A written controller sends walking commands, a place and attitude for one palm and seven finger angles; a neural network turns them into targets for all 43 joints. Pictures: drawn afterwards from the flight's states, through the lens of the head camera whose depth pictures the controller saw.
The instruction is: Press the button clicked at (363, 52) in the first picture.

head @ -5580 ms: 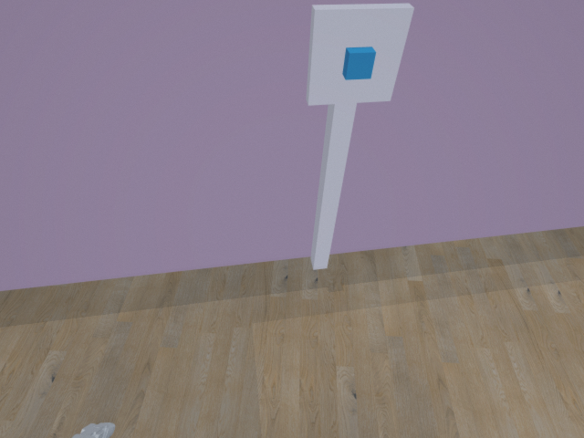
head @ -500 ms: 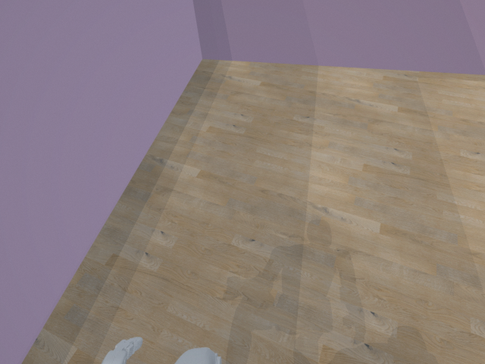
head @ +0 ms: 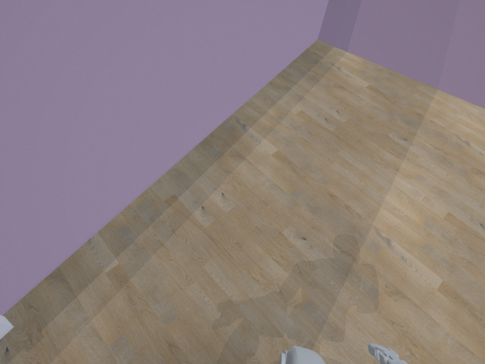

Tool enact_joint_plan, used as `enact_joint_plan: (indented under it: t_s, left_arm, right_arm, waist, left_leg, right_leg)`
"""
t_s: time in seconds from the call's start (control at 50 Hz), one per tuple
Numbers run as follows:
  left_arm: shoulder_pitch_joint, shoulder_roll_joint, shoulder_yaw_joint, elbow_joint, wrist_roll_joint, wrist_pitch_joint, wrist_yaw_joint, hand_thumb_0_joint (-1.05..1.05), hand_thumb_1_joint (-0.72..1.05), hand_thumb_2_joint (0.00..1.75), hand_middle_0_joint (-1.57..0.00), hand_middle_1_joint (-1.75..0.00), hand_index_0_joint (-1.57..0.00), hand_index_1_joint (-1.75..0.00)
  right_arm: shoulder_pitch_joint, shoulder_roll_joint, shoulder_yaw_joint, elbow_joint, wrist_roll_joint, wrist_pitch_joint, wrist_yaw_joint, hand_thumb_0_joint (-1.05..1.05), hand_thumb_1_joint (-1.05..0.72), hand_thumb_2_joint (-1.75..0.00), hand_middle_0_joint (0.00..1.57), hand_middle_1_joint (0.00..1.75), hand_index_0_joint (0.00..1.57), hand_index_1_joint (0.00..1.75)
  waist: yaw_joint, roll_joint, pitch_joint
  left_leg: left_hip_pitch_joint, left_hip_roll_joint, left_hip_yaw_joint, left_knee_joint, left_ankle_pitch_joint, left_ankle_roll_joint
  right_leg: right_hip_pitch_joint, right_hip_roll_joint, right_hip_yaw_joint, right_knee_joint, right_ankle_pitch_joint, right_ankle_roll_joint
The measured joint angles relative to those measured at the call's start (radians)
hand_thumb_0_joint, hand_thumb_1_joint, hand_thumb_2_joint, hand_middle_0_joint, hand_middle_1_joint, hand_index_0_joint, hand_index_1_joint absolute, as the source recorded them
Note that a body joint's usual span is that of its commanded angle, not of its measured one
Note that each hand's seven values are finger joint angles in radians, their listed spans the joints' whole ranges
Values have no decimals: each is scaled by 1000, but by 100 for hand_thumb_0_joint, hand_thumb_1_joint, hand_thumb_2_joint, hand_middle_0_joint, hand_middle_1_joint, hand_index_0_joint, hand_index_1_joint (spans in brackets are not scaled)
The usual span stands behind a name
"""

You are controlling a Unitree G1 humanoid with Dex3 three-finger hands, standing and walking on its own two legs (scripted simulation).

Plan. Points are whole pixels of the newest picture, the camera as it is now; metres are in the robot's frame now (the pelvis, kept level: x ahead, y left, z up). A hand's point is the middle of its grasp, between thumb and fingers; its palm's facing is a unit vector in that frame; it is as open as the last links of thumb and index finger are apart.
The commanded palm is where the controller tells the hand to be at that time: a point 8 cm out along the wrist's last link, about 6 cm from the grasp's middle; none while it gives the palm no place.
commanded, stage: turn to face it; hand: left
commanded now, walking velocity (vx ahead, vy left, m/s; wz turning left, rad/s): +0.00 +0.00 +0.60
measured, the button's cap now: out of the picture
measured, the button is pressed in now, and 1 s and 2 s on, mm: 0 0 0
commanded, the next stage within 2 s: take the last steps up to it in 1.48 s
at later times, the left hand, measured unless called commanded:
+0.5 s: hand out of the picture +0.04 +0.16 -0.14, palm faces +0.29 -0.92 -0.26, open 7.4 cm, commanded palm none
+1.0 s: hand out of the picture -0.05 +0.23 -0.16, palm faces +0.58 -0.77 -0.26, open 7.4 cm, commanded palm none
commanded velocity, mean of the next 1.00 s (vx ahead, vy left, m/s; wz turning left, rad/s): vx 0.00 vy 0.00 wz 0.60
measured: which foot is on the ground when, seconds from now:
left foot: down 0.00-0.26, up 0.28-0.66, down 0.68-1.00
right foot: up 0.00-0.24, down 0.26-0.68, up 0.70-1.00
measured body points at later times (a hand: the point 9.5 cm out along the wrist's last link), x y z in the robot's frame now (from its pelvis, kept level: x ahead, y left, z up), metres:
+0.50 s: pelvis +0.00 -0.05 +0.00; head +0.04 -0.06 +0.45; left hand +0.03 +0.21 -0.12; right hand +0.13 -0.29 -0.15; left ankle -0.06 +0.08 -0.66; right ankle +0.03 -0.15 -0.74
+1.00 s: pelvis -0.01 -0.01 +0.00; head +0.02 +0.02 +0.45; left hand -0.08 +0.27 -0.14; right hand +0.22 -0.17 -0.13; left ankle -0.06 +0.08 -0.74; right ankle +0.08 -0.14 -0.68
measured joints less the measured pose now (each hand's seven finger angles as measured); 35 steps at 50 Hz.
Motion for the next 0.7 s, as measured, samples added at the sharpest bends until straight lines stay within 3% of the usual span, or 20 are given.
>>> enact_joint_plan:
  t_s: [0.16,0.24,0.3,0.36,0.42,0.48,0.6,0.66,0.68,0.7]
  left_arm:
    - [-76,-40,-16,-54,-6,-11,3,0,91,90,-20,-30,-20,-29]
    - [-94,-66,-31,-87,-11,-33,3,0,91,90,-20,-30,-20,-29]
    - [-92,-92,-49,-99,-2,-55,7,0,90,90,-20,-30,-20,-29]
    - [-72,-112,-57,-99,0,-53,10,0,90,90,-20,-30,-20,-29]
    - [-52,-119,-60,-86,2,-50,13,0,90,90,-20,-30,-20,-30]
    - [-36,-117,-60,-70,6,-49,14,0,90,90,-20,-30,-20,-30]
    - [0,-90,-49,-39,13,-44,10,0,90,90,-21,-30,-20,-30]
    - [21,-62,-34,-22,10,-35,7,0,90,90,-21,-30,-20,-30]
    - [34,-53,-28,-20,6,-30,5,0,90,90,-21,-30,-20,-30]
    - [36,-38,-20,-13,2,-21,4,0,90,90,-21,-30,-20,-30]
  right_arm:
    - [51,17,-7,18,-6,13,5,1,-90,-89,20,30,20,30]
    - [80,8,-21,27,-3,26,6,1,-90,-89,20,30,20,30]
    - [96,-12,-40,37,0,37,5,1,-90,-89,20,30,20,30]
    - [106,-26,-51,54,-5,53,14,1,-91,-89,20,30,20,30]
    - [109,-32,-53,63,-7,59,24,1,-91,-90,20,30,20,30]
    - [108,-31,-50,71,-5,66,27,1,-91,-90,20,30,20,29]
    - [67,-24,-35,71,2,63,27,1,-91,-90,19,30,20,29]
    - [46,-22,-26,49,4,46,26,1,-91,-90,19,30,20,29]
    - [44,-25,-24,38,2,35,27,1,-91,-90,19,30,20,29]
    - [34,-19,-24,32,1,24,26,1,-91,-90,19,30,20,29]
  waist:
    - [-39,35,-18]
    - [-56,61,-30]
    - [-65,95,-29]
    - [-65,96,-30]
    - [-69,87,-27]
    - [-65,68,-19]
    - [-33,28,5]
    - [-21,9,7]
    - [-19,8,-1]
    - [-17,-10,-1]
  left_leg:
    - [0,-36,-90,-24,28,-15]
    - [-35,-54,-139,32,8,-40]
    - [-121,-60,-133,253,-151,-63]
    - [-205,-45,-72,535,-165,-83]
    - [-237,-5,-33,649,-105,-105]
    - [-220,27,-11,609,-107,-120]
    - [-124,49,41,341,-162,-115]
    - [-46,42,75,145,-90,-98]
    - [-20,40,78,75,-37,-68]
    - [-33,26,79,87,-41,-36]
  right_leg:
    - [65,46,38,-218,-6,-2]
    - [176,78,26,-472,93,-16]
    - [202,75,-22,-504,128,-105]
    - [239,51,-60,-533,123,-123]
    - [269,31,-96,-572,137,-121]
    - [286,8,-132,-590,141,-117]
    - [281,-42,-194,-562,122,-94]
    - [260,-73,-226,-498,87,-69]
    - [238,-83,-232,-450,66,-59]
    - [202,-92,-201,-371,-7,-44]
